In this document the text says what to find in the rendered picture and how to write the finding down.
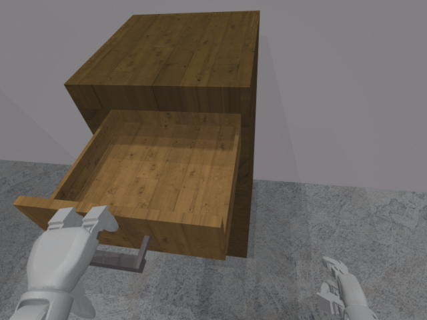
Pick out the robot left forearm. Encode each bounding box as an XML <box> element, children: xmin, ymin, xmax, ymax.
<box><xmin>9</xmin><ymin>289</ymin><xmax>73</xmax><ymax>320</ymax></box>

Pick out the handle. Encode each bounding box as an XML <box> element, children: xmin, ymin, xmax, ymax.
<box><xmin>89</xmin><ymin>231</ymin><xmax>151</xmax><ymax>273</ymax></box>

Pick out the drawer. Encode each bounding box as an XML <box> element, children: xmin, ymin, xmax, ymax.
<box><xmin>13</xmin><ymin>109</ymin><xmax>241</xmax><ymax>261</ymax></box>

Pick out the cabinet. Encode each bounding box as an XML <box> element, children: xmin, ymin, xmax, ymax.
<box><xmin>64</xmin><ymin>11</ymin><xmax>260</xmax><ymax>258</ymax></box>

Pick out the right robot hand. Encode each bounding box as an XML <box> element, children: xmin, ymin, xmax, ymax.
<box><xmin>316</xmin><ymin>257</ymin><xmax>369</xmax><ymax>318</ymax></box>

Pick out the left robot hand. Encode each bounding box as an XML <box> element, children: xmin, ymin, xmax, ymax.
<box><xmin>27</xmin><ymin>205</ymin><xmax>119</xmax><ymax>319</ymax></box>

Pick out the robot right forearm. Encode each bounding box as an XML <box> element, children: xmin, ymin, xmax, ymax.
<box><xmin>344</xmin><ymin>305</ymin><xmax>378</xmax><ymax>320</ymax></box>

